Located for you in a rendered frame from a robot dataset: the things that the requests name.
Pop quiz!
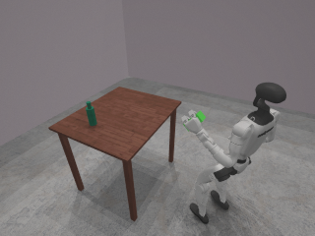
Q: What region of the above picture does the robot left upper arm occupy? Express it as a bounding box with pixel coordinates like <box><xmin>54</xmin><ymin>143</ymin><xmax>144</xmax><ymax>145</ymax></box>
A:
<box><xmin>225</xmin><ymin>120</ymin><xmax>252</xmax><ymax>168</ymax></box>

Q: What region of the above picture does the robot left forearm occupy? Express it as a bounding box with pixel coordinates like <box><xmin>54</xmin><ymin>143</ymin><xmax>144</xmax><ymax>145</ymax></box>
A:
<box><xmin>196</xmin><ymin>128</ymin><xmax>233</xmax><ymax>167</ymax></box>

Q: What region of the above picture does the robot left thigh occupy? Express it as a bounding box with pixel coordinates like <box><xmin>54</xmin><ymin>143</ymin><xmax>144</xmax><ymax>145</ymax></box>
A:
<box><xmin>196</xmin><ymin>163</ymin><xmax>233</xmax><ymax>193</ymax></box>

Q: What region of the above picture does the robot right foot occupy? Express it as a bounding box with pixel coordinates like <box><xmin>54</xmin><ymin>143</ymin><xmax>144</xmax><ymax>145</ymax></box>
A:
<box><xmin>210</xmin><ymin>190</ymin><xmax>229</xmax><ymax>210</ymax></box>

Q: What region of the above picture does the robot right upper arm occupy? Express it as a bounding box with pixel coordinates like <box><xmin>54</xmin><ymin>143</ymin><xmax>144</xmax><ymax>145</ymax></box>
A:
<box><xmin>264</xmin><ymin>108</ymin><xmax>281</xmax><ymax>143</ymax></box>

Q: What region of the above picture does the robot left hand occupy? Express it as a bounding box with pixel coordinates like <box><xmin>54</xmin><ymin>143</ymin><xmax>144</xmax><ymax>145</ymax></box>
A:
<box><xmin>181</xmin><ymin>110</ymin><xmax>204</xmax><ymax>134</ymax></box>

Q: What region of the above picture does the sponge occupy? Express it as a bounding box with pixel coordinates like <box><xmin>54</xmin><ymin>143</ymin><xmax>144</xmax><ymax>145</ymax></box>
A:
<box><xmin>183</xmin><ymin>110</ymin><xmax>206</xmax><ymax>131</ymax></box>

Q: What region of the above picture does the table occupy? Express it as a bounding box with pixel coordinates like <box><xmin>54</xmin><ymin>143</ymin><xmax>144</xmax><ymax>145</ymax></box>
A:
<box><xmin>48</xmin><ymin>87</ymin><xmax>182</xmax><ymax>221</ymax></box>

